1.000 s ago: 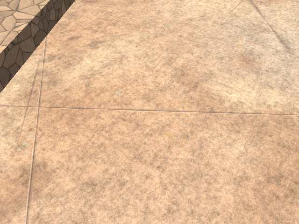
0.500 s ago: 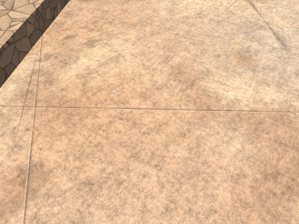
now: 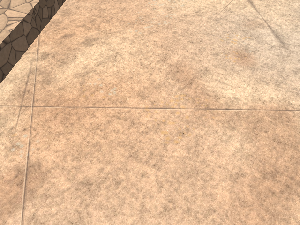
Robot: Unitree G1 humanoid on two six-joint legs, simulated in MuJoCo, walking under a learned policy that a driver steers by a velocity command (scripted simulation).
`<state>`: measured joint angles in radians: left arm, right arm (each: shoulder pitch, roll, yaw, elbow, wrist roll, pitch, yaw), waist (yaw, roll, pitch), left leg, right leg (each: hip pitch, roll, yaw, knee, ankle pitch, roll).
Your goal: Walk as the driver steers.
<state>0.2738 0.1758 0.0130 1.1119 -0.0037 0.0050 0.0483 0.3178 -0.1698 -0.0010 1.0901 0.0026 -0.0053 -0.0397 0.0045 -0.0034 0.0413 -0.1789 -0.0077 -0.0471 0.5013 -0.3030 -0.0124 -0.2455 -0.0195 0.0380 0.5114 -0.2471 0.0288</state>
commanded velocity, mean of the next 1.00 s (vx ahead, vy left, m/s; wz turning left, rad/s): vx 0.28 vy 0.00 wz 0.00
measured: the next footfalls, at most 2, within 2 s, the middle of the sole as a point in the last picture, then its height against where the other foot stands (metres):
left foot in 0.90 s outside the picture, level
right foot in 1.46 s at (183, 174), level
